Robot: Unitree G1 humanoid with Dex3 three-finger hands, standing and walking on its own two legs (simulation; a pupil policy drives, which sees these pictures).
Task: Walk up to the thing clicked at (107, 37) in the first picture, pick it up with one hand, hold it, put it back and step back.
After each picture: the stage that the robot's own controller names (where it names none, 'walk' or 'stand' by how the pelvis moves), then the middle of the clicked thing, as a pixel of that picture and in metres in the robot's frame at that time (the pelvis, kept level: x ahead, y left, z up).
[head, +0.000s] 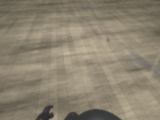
stand; (107, 39) +2.04 -0.36 -0.72
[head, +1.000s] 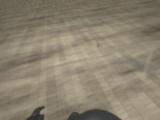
walk; (98, 44) +1.95 +0.05 -0.69
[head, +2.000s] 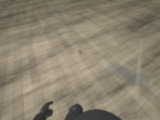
walk; (80, 51) +1.32 +0.37 -0.71
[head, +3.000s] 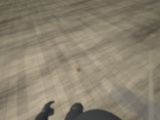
walk; (78, 68) +0.87 +0.32 -0.72
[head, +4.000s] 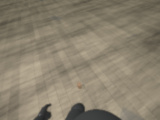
walk; (79, 85) +0.53 +0.25 -0.71
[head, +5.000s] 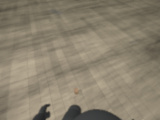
stand; (76, 91) +0.40 +0.20 -0.70
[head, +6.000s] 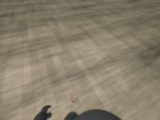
stand; (73, 99) +0.36 +0.20 -0.72
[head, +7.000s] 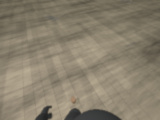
stand; (73, 100) +0.32 +0.22 -0.71
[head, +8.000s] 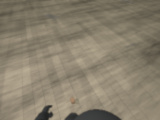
stand; (72, 100) +0.30 +0.22 -0.72
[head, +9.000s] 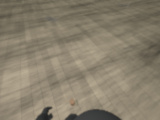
stand; (72, 102) +0.30 +0.22 -0.72
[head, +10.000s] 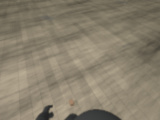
stand; (71, 102) +0.28 +0.22 -0.72
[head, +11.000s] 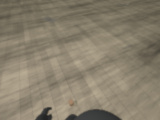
stand; (71, 103) +0.30 +0.23 -0.73
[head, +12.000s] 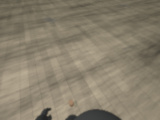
stand; (71, 103) +0.30 +0.23 -0.73
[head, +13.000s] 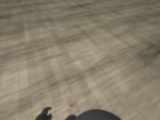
go down; (70, 103) +0.29 +0.23 -0.73
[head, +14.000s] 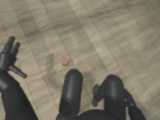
go down; (64, 62) +0.40 +0.23 -0.31
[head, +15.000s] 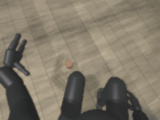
approach; (69, 64) +0.40 +0.21 -0.31
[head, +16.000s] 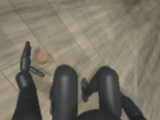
close in; (42, 58) +0.40 +0.25 -0.22
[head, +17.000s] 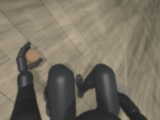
close; (32, 57) +0.39 +0.26 -0.22
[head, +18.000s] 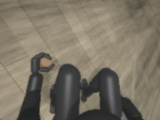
lift; (45, 62) +0.34 +0.25 -0.19
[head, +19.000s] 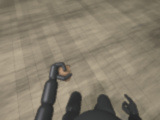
lift; (65, 73) +0.32 +0.19 +0.00
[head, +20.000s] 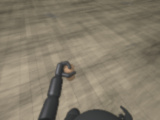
hold; (69, 72) +0.34 +0.17 +0.03
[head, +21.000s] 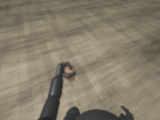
hold; (70, 73) +0.33 +0.17 +0.01
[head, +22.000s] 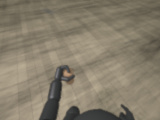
crouch; (69, 76) +0.32 +0.17 -0.01
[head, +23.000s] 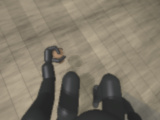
lower; (59, 56) +0.42 +0.22 -0.11
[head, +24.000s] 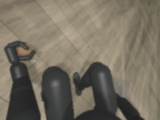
lower; (25, 53) +0.42 +0.27 -0.23
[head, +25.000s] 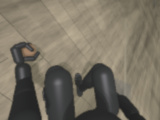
lower; (29, 53) +0.41 +0.27 -0.23
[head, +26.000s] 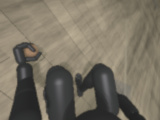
lower; (31, 53) +0.40 +0.26 -0.23
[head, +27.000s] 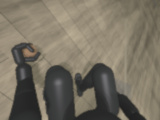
lower; (30, 53) +0.40 +0.26 -0.23
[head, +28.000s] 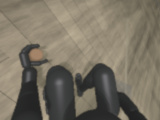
open; (35, 56) +0.39 +0.24 -0.23
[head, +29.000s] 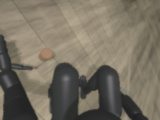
stand; (45, 55) +0.39 +0.23 -0.22
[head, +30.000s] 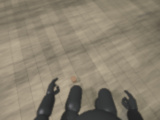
stand; (73, 79) +0.37 +0.18 -0.51
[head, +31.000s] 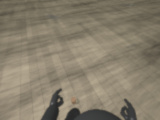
stand; (73, 100) +0.33 +0.18 -0.66
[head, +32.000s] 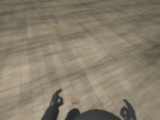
stand; (73, 100) +0.33 +0.18 -0.67
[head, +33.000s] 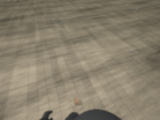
stand; (76, 101) +0.35 +0.17 -0.72
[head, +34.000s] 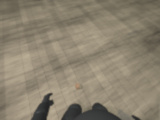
walk; (77, 86) +0.39 +0.13 -0.71
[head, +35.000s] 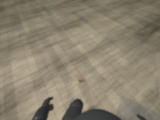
walk; (80, 79) +0.56 +0.19 -0.70
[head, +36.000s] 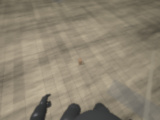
walk; (80, 61) +0.88 +0.22 -0.69
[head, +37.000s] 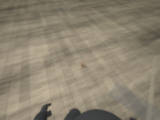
stand; (82, 64) +0.94 +0.18 -0.71
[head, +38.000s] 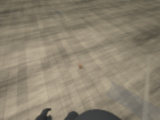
stand; (80, 65) +0.95 +0.22 -0.72
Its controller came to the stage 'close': yes
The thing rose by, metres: 0.72
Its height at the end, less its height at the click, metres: +0.00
